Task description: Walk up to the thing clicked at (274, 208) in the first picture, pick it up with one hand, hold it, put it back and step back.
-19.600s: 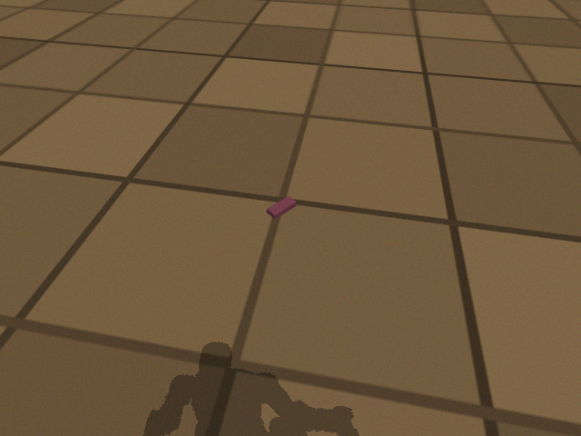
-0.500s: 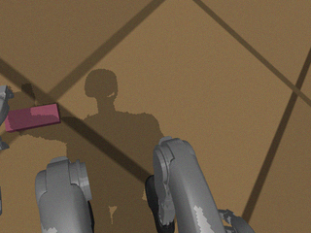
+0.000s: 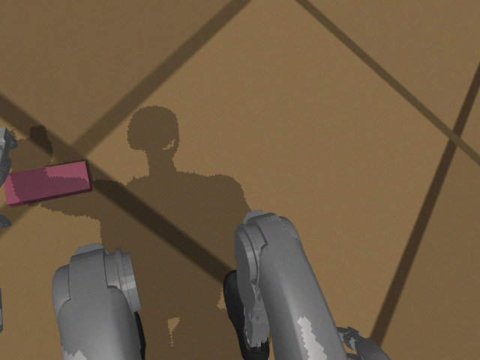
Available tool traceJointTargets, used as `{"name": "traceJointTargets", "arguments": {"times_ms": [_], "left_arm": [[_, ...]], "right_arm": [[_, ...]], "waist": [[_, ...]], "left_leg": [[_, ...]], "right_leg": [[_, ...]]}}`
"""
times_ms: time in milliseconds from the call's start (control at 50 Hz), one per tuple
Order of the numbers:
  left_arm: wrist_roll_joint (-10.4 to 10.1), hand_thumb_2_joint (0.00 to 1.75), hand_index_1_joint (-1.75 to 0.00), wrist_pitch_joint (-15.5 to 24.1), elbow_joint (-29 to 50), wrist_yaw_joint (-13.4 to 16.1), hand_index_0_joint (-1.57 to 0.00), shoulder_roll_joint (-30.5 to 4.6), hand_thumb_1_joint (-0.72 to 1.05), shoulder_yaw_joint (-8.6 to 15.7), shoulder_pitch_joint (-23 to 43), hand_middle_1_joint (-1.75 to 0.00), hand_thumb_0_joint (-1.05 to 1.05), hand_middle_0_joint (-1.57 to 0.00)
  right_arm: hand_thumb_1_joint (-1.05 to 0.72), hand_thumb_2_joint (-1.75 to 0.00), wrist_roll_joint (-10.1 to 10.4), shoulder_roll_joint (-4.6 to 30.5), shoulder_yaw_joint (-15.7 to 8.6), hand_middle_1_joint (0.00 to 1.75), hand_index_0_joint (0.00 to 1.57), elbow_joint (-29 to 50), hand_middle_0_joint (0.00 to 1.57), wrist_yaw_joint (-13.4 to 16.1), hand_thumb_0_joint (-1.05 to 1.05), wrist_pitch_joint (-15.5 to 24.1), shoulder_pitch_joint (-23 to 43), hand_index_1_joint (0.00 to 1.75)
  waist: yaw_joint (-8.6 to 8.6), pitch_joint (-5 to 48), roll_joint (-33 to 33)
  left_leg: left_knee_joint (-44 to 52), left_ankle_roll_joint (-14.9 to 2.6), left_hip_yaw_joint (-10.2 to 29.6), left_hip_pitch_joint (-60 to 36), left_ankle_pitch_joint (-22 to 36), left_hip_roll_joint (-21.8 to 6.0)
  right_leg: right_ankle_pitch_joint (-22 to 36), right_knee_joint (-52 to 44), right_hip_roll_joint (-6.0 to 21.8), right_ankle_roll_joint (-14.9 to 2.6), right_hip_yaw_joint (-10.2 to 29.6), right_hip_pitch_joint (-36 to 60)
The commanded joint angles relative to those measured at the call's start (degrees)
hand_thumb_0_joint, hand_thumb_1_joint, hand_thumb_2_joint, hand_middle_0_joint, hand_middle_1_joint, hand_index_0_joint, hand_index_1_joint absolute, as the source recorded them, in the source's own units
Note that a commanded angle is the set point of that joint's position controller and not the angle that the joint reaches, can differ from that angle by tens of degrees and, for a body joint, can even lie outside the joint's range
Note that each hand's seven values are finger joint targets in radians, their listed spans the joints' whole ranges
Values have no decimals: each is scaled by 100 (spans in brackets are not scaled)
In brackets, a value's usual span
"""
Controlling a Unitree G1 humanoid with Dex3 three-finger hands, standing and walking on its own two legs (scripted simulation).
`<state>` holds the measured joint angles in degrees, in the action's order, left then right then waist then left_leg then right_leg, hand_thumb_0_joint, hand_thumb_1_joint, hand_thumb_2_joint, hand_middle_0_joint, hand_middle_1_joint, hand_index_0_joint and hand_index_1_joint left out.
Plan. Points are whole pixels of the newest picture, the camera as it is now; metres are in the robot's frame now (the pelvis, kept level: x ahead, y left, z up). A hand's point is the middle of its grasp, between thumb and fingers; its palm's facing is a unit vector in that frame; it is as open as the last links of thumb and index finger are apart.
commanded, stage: rise first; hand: left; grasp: from above
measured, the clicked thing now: (50, 183) +0.47 +0.27 -0.31
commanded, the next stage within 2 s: approach in 0.54 s
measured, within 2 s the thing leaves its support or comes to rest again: neither
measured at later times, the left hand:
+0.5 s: hand out of the picture +0.43 +0.31 -0.18, palm faces -0.45 -0.09 -0.89, open 13.7 cm
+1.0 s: hand (36, 168) +0.47 +0.26 -0.18, palm faces -0.42 -0.06 -0.90, open 13.9 cm
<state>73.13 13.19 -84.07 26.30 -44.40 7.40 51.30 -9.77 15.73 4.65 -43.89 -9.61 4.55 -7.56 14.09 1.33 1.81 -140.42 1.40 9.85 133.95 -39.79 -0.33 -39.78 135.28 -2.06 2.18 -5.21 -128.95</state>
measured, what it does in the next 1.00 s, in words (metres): stands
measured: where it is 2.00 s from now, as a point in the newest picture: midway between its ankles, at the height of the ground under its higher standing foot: (194, 352)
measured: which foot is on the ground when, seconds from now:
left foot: down 0.00-1.00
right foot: down 0.00-1.00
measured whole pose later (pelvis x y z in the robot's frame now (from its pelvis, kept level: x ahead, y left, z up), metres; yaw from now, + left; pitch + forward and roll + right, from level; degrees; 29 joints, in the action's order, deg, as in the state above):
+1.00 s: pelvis +0.00 +0.00 +0.00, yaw +0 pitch +33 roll -8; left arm 74.4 11.5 -92.1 29.6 -41.7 2.2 60.0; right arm -10.5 16.4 6.6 -43.4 -10.0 7.0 -7.7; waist 17.3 0.9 2.0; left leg -140.3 2.0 10.4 134.3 -39.1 -0.5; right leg -38.5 135.1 -2.4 1.8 -5.6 -129.8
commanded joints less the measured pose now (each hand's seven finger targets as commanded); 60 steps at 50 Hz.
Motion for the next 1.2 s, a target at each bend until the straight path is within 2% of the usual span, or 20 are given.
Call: {"name": "traceJointTargets", "arguments": {"times_ms": [0, 40, 100, 140, 220, 260, 320, 380, 420, 520, 620, 680, 700, 800, 840, 940, 960, 1040, 1120, 1180], "left_arm": [[-147, 98, -96, 29, 757, 183, -12, -1331, -50, 92, 1423, -95, 0, -13], [-88, 98, -96, 30, 682, 156, -13, -1266, -50, -16, 1480, -95, 0, -13], [-140, 97, -94, 91, 871, 205, -14, -1509, -49, 195, 1626, -93, 0, -15], [-80, 97, -96, 81, 653, 188, -13, -1360, -50, 59, 1601, -95, 0, -14], [-34, 100, -95, 103, 552, 239, -12, -1410, -52, 99, 1643, -93, 0, -14], [-12, 99, -94, 79, 398, 215, -13, -1257, -50, -56, 1667, -93, 0, -15], [-41, 97, -94, 90, 451, 250, -14, -1483, -49, 89, 1713, -92, 0, -15], [-30, 95, -93, 101, 354, 207, -15, -1366, -47, -63, 1742, -92, 0, -16], [-73, 96, -93, 135, 477, 236, -15, -1585, -47, 112, 1774, -92, 0, -16], [-40, 95, -92, 148, 477, 268, -15, -1461, -47, 40, 1763, -91, 0, -17], [-76, 103, -91, 103, 654, 339, -12, -1653, -55, 261, 1596, -86, 0, -16], [-78, 98, -98, 61, 666, 292, -11, -1276, -51, -21, 1789, -98, 0, -12], [-107, 98, -99, 60, 724, 302, -10, -1281, -51, -17, 1830, -99, 0, -11], [-160, 99, -99, 6, 575, 316, -10, -705, -51, -485, 2436, -99, 0, -11], [-62, 100, -101, -11, 279, 358, -10, -563, -52, -648, 2681, -101, 0, -10], [114, 101, -101, -241, -258, 637, -11, -918, -52, -421, 2631, -100, 0, -11], [120, 101, -101, -297, -398, 683, -9, -996, -53, -383, 2734, -101, 0, -10], [105, 102, -99, -542, -391, 832, -9, -1286, -54, -80, 2474, -98, 0, -11], [-70, 103, -100, -725, -62, 745, -10, -1612, -53, 158, 2157, -98, 0, -11], [-280, 101, -100, -778, -20, 594, -8, -1495, -55, 63, 2041, -100, 0, -9]], "right_arm": [[-90, -90, 27, 1484, -462, 30, 20, 61, 20, 38, 0, 39, -1132, 30], [-90, -90, 16, 1460, -437, 30, 20, 57, 20, 22, 0, 40, -1128, 30], [-90, -90, 28, 1498, -446, 30, 20, 73, 20, 43, 0, 32, -1124, 30], [-90, -90, 47, 1471, -439, 30, 20, 85, 20, 41, 0, 33, -1094, 30], [-90, -90, 47, 1493, -433, 30, 20, 77, 20, 71, 0, 30, -1057, 30], [-90, -90, 31, 1476, -399, 30, 20, 75, 20, 66, 0, 49, -1070, 30], [-90, -90, 40, 1503, -388, 30, 20, 65, 20, 82, 0, 80, -1060, 30], [-90, -90, 21, 1493, -391, 30, 20, 84, 20, 71, 0, 105, -1046, 30], [-90, -90, 20, 1520, -385, 30, 20, 87, 20, 90, 0, 106, -1077, 30], [-90, -90, -13, 1518, -385, 30, 20, 34, 20, 66, 0, 136, -1102, 30], [-90, -90, -13, 1535, -420, 30, 20, 68, 20, 36, 0, 142, -1106, 30], [-90, -89, -10, 1501, -422, 30, 20, 31, 20, 20, 0, 159, -1128, 30], [-90, -89, 0, 1519, -445, 30, 20, 37, 20, 29, 0, 156, -1123, 30], [-90, -89, -3, 1534, -416, 30, 20, -41, 20, 28, 0, 199, -1268, 30], [-90, -89, -50, 1539, -347, 30, 20, -90, 20, 10, 0, 229, -1366, 30], [-90, -89, -109, 1593, -212, 30, 20, -14, 20, -9, 0, 272, -1338, 30], [-90, -89, -103, 1619, -177, 30, 20, 42, 20, -28, 0, 285, -1314, 30], [-90, -89, -121, 1651, -97, 30, 20, 208, 20, -87, 0, 297, -1216, 30], [-90, -89, -43, 1629, -102, 30, 20, 308, 20, -132, 0, 287, -1138, 30], [-90, -89, -2, 1549, -116, 30, 20, 314, 20, -162, 0, 266, -1120, 30]], "waist": [[2, 3807, -1812], [58, 3662, -1784], [-24, 3820, -1796], [39, 3673, -1775], [3, 3627, -1811], [111, 3460, -1742], [3, 3563, -1802], [107, 3444, -1735], [29, 3579, -1802], [98, 3657, -1835], [-25, 3770, -1920], [143, 3701, -2000], [104, 3788, -2017], [454, 3616, -1945], [635, 3411, -1817], [470, 3551, -2044], [524, 3489, -2035], [363, 3671, -2047], [175, 3985, -2027], [251, 3900, -1678]], "left_leg": [[1402, -294, -649, -2981, 1163, 51], [1380, -305, -666, -2862, 1094, 55], [1411, -305, -674, -2898, 1058, 46], [1448, -293, -648, -2895, 946, 50], [1517, -279, -635, -2874, 809, 66], [1457, -298, -649, -2821, 788, 66], [1476, -291, -650, -2853, 819, 74], [1442, -299, -656, -2728, 670, 65], [1470, -297, -660, -2723, 677, 87], [1374, -280, -659, -2875, 902, 64], [1425, -275, -675, -2894, 946, 59], [1434, -262, -660, -2998, 912, 54], [1456, -261, -645, -3004, 906, 50], [1404, -257, -578, -3006, 881, 22], [1339, -269, -562, -2788, 786, 23], [1387, -239, -600, -2939, 963, 34], [1357, -252, -599, -2803, 924, 39], [1372, -302, -666, -2699, 968, 45], [1327, -344, -724, -2595, 1121, 31], [1196, -410, -711, -2249, 1055, -3]], "right_leg": [[1511, -1366, -122, -368, -482, 1911], [1490, -1399, -138, -369, -455, 1906], [1408, -1427, -122, -359, -450, 1962], [1298, -1390, -131, -392, -472, 1786], [1127, -1394, -124, -408, -495, 1667], [1144, -1424, -136, -394, -480, 1635], [1136, -1391, -121, -393, -477, 1662], [1008, -1455, -140, -390, -469, 1646], [992, -1431, -120, -393, -467, 1716], [1239, -1375, -130, -381, -466, 1773], [1262, -1349, -114, -394, -477, 1780], [1271, -1356, -125, -401, -489, 1659], [1271, -1387, -124, -405, -488, 1668], [1288, -1402, -128, -395, -562, 1451], [1233, -1441, -157, -391, -576, 1496], [1361, -1342, -178, -405, -598, 1633], [1346, -1317, -175, -405, -609, 1595], [1402, -1358, -197, -391, -552, 1862], [1570, -1334, -224, -365, -455, 2284], [1556, -1401, -270, -315, -352, 2476]]}}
